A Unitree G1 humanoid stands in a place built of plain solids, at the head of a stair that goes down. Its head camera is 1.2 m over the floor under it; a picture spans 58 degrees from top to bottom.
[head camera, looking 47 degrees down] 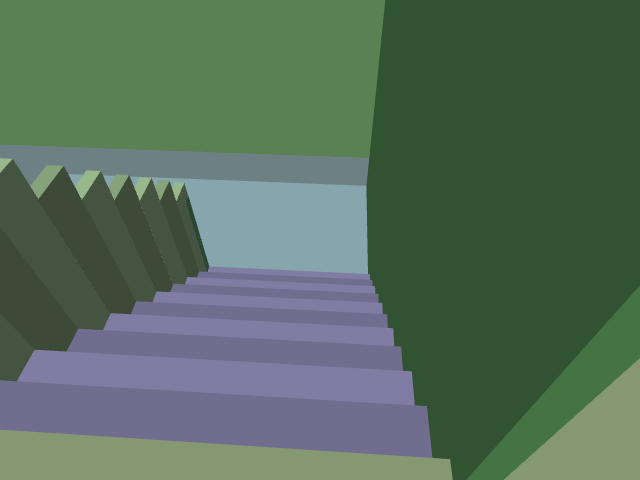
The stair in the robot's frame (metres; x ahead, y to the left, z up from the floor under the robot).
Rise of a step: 0.20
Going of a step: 0.22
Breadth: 1.53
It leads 4 degrees to the right of straight ahead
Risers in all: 11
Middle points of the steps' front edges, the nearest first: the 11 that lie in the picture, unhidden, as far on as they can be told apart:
0.40 0.43 0.00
0.62 0.42 -0.20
0.83 0.40 -0.40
1.05 0.39 -0.60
1.27 0.38 -0.80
1.49 0.36 -1.00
1.71 0.35 -1.20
1.93 0.34 -1.40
2.15 0.32 -1.60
2.37 0.31 -1.80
2.59 0.29 -2.00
